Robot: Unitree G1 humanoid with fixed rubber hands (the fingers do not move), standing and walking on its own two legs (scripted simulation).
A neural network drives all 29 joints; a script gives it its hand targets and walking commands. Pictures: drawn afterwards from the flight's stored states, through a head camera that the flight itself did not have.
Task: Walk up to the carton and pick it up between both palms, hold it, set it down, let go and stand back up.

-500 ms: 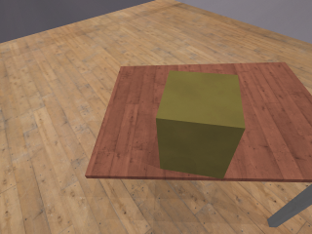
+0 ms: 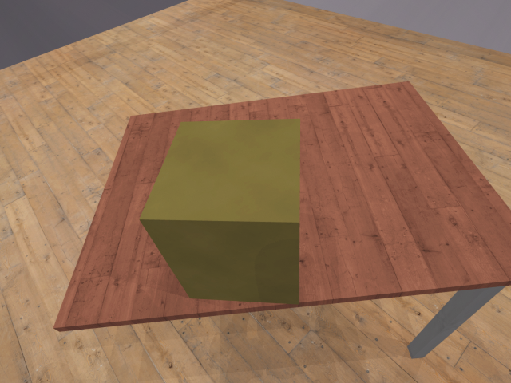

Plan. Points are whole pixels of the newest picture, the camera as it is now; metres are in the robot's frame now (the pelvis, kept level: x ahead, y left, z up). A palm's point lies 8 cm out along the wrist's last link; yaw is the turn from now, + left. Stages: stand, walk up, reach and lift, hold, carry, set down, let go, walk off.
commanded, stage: walk up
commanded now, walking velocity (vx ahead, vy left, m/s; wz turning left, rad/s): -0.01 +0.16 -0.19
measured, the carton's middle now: (241, 214) +0.40 +0.05 +0.04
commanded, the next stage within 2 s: none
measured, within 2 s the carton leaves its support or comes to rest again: neither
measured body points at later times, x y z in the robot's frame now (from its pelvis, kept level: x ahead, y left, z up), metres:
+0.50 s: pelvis +0.02 +0.04 +0.02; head +0.05 +0.04 +0.47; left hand +0.02 +0.27 -0.14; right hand +0.08 -0.21 -0.13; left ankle +0.02 +0.17 -0.71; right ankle +0.05 -0.13 -0.72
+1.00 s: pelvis +0.01 +0.12 +0.02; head +0.02 +0.13 +0.47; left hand +0.02 +0.34 -0.14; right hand -0.02 -0.08 -0.13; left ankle +0.02 +0.17 -0.72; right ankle -0.04 +0.00 -0.72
